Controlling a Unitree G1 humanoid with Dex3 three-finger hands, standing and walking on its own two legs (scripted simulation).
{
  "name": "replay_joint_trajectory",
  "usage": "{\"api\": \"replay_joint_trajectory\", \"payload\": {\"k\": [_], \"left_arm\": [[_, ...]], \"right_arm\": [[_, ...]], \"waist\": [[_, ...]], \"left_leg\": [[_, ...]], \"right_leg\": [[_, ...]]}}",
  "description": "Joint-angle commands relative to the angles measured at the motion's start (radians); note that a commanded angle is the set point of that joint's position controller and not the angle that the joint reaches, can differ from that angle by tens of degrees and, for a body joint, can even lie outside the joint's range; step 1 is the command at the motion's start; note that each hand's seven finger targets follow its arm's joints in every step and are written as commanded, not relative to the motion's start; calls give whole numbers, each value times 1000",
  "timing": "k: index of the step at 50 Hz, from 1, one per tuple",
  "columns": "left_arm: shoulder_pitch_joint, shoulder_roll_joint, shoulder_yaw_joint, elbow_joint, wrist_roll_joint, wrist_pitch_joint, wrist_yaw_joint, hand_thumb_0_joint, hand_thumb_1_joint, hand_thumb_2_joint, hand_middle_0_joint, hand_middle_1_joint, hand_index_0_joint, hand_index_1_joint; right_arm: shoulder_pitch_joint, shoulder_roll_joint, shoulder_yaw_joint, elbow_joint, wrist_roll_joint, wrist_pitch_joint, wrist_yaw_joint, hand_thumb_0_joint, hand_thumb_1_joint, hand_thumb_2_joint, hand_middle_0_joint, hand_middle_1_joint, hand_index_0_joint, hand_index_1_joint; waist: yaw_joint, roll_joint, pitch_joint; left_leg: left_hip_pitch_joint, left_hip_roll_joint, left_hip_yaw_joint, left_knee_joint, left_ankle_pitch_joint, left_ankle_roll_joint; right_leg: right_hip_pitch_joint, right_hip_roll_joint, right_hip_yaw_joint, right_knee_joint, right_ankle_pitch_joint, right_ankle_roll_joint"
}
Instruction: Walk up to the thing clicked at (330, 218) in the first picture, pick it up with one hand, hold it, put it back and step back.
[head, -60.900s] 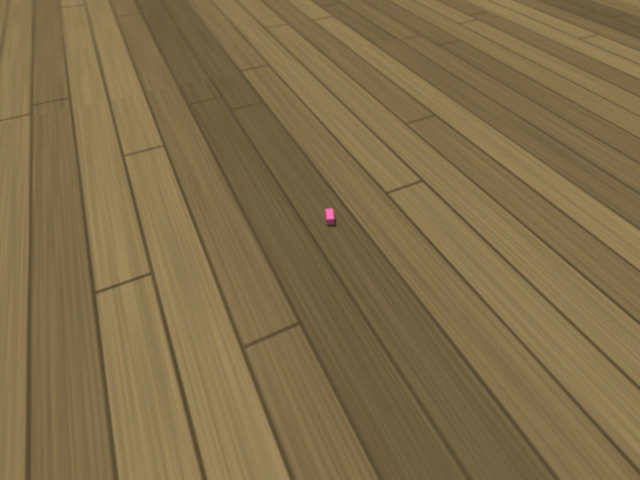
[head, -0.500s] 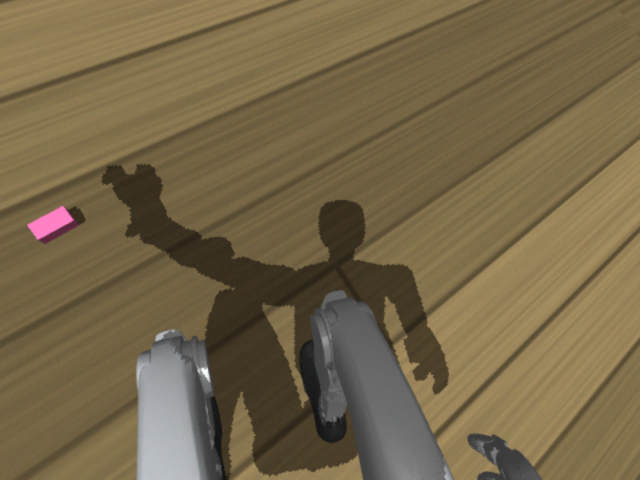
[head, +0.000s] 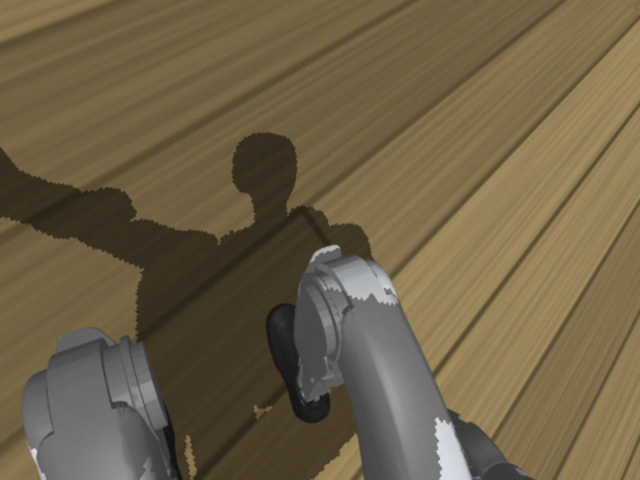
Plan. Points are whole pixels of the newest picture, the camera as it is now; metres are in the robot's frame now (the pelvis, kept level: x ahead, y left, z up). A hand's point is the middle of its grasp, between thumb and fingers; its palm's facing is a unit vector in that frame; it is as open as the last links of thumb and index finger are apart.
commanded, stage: approach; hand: left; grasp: from above
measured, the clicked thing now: out of the picture +0.53 +0.38 -0.32
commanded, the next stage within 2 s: rest palm in 0.68 s
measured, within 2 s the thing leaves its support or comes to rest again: neither
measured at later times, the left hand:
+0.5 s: hand out of the picture +0.50 +0.39 -0.18, palm faces -0.50 -0.11 -0.86, open 12.0 cm
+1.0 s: hand out of the picture +0.52 +0.38 -0.17, palm faces -0.40 -0.04 -0.92, open 11.8 cm
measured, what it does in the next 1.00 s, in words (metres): stands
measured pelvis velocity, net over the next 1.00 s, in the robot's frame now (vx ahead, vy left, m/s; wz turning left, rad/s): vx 0.00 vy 0.01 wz -0.05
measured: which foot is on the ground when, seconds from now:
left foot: down 0.00-1.00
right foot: down 0.00-1.00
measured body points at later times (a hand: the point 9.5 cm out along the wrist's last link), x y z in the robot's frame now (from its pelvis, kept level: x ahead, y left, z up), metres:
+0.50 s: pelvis -0.01 +0.01 +0.00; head +0.28 +0.11 +0.33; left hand +0.52 +0.39 -0.13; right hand +0.02 -0.28 -0.05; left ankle +0.06 +0.11 -0.30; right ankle +0.13 -0.13 -0.30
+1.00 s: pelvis +0.00 +0.01 +0.00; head +0.27 +0.13 +0.33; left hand +0.54 +0.38 -0.11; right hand +0.06 -0.27 -0.06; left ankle +0.06 +0.11 -0.30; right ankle +0.13 -0.13 -0.30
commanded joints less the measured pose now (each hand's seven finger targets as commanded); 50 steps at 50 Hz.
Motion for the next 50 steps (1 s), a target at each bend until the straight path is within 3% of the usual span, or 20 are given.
{"api": "replay_joint_trajectory", "payload": {"k": [1, 6, 9, 14, 15, 16, 18, 20, 21, 23, 27, 29, 32, 33, 39, 40, 42, 45, 48, 50], "left_arm": [[-294, 306, 10, -135, -22, 4, 23, 0, -308, 757, -296, -864, -314, -846], [-294, 408, 47, -190, -23, 13, 41, 0, -277, 727, -334, -797, -346, -785], [-278, 425, 61, -218, -24, 25, 32, 0, -272, 715, -343, -783, -354, -771], [-210, 457, 88, -226, -37, 49, -16, 0, -226, 684, -386, -730, -394, -722], [-238, 454, 89, -295, -47, 45, -35, 0, -218, 676, -379, -744, -392, -730], [-160, 465, 107, -231, -41, 56, -53, 0, -216, 675, -387, -741, -399, -729], [-126, 481, 134, -277, -57, 53, -85, 0, -193, 656, -406, -713, -416, -702], [-122, 426, 124, -302, -79, 42, -123, 0, -161, 627, -421, -711, -436, -695], [-95, 412, 117, -269, -87, 38, -138, 0, -155, 622, -424, -717, -441, -699], [-106, 350, 82, -255, -110, 10, -164, 0, -117, 590, -434, -715, -459, -689], [-127, 303, 13, -254, -123, -77, -195, 0, -47, 541, -472, -698, -506, -662], [-172, 313, -2, -298, -121, -131, -187, 0, -14, 514, -489, -691, -529, -650], [-223, 325, -15, -337, -103, -185, -130, 0, -36, 534, -491, -677, -520, -646], [-226, 369, 12, -359, -83, -191, -95, 0, -49, 544, -480, -683, -508, -653], [-286, 360, 29, -353, -3, -120, 58, 0, -89, 578, -508, -619, -510, -618], [-296, 369, 38, -335, 16, -94, 74, 0, -139, 619, -457, -659, -463, -653], [-276, 312, 17, -252, 26, -33, 84, 0, -216, 702, -412, -661, -396, -678], [-275, 232, -25, -180, 7, 35, 63, 0, -228, 716, -400, -676, -385, -692], [-247, 208, -56, -129, -28, 80, -10, 0, -199, 686, -399, -715, -401, -715], [-187, 200, -78, -79, -57, 95, -72, 0, -176, 657, -407, -748, -420, -736]], "right_arm": [[235, -352, -56, 1, -14, 1, -22, 0, -930, -903, 199, 300, 199, 300], [237, -386, -26, -43, -16, 14, -18, 0, -929, -903, 199, 300, 199, 300], [244, -401, -16, -61, -22, 23, -18, 0, -931, -905, 199, 300, 199, 300], [237, -420, -18, -120, -19, 39, -13, 0, -929, -905, 199, 300, 199, 300], [243, -426, -20, -123, -19, 43, -13, 0, -928, -904, 199, 300, 199, 300], [247, -427, -27, -125, -18, 49, -13, 0, -929, -905, 199, 300, 199, 300], [242, -416, -23, -145, -17, 62, -12, 0, -930, -906, 199, 300, 199, 300], [250, -432, -38, -150, -23, 78, -11, 0, -930, -906, 199, 300, 199, 300], [239, -412, -31, -152, -21, 81, -10, 0, -930, -906, 199, 300, 199, 300], [229, -418, -25, -155, -24, 87, -15, 0, -930, -906, 199, 300, 199, 300], [204, -398, -7, -133, -37, 86, -29, 0, -927, -904, 199, 301, 199, 301], [180, -398, 2, -111, -47, 84, -33, 0, -926, -904, 199, 301, 199, 301], [150, -409, 6, -99, -59, 82, -37, 0, -927, -905, 199, 301, 199, 301], [155, -417, -2, -88, -61, 86, -36, 0, -926, -905, 199, 300, 199, 300], [144, -397, -34, -75, -48, 62, -29, 0, -933, -910, 199, 300, 199, 300], [154, -396, -40, -67, -46, 55, -28, 0, -930, -909, 199, 300, 199, 300], [164, -386, -47, -58, -38, 43, -21, 0, -926, -912, 198, 300, 198, 300], [183, -379, -47, -54, -27, 25, -11, 0, -927, -912, 198, 300, 199, 300], [208, -385, -46, -61, -18, 19, -5, 0, -928, -911, 198, 300, 199, 300], [198, -361, -19, -75, -10, 21, -3, 0, -932, -911, 198, 300, 199, 300]], "waist": [[-47, 519, -735], [-42, 623, -750], [-48, 664, -733], [-38, 635, -692], [-35, 639, -693], [-21, 638, -677], [-2, 615, -686], [-31, 591, -655], [-25, 559, -620], [-62, 469, -536], [-65, 409, -508], [-56, 463, -510], [-44, 514, -546], [-33, 555, -586], [-20, 693, -656], [-23, 715, -654], [-31, 682, -611], [-67, 623, -564], [-93, 517, -534], [-78, 466, -537]], "left_leg": [[632, 28, 12, -251, 308, -28], [721, 42, -6, -222, 485, -44], [743, 49, -8, -211, 541, -51], [674, 55, -8, -217, 481, -47], [690, 54, -19, -223, 483, -50], [689, 56, -14, -229, 472, -50], [670, 54, -21, -235, 442, -48], [663, 58, -40, -244, 428, -52], [620, 58, -35, -246, 367, -45], [531, 55, -39, -239, 256, -34], [491, 52, -40, -240, 140, -24], [542, 56, -54, -253, 112, -35], [617, 57, -69, -263, 85, -46], [665, 61, -73, -276, 118, -52], [767, 57, -92, -316, 252, -65], [766, 54, -91, -319, 283, -67], [725, 55, -81, -310, 303, -64], [656, 55, -67, -289, 309, -55], [576, 54, -64, -268, 298, -39], [536, 51, -47, -263, 257, -24]], "right_leg": [[417, 27, -89, -150, 212, -92], [427, 36, -96, -125, 305, -99], [434, 38, -99, -131, 333, -101], [453, 43, -105, -150, 293, -104], [438, 38, -106, -156, 288, -104], [437, 41, -108, -156, 272, -105], [442, 42, -114, -162, 249, -108], [431, 35, -119, -172, 243, -106], [415, 41, -122, -174, 204, -105], [398, 41, -131, -192, 157, -101], [409, 49, -136, -203, 84, -90], [377, 46, -137, -192, 65, -89], [335, 48, -145, -172, 52, -91], [344, 44, -141, -157, 80, -89], [236, 36, -143, -108, 166, -93], [240, 32, -139, -109, 188, -94], [203, 31, -139, -111, 196, -94], [210, 30, -136, -139, 203, -91], [249, 24, -122, -161, 201, -83], [306, 29, -109, -171, 175, -83]]}}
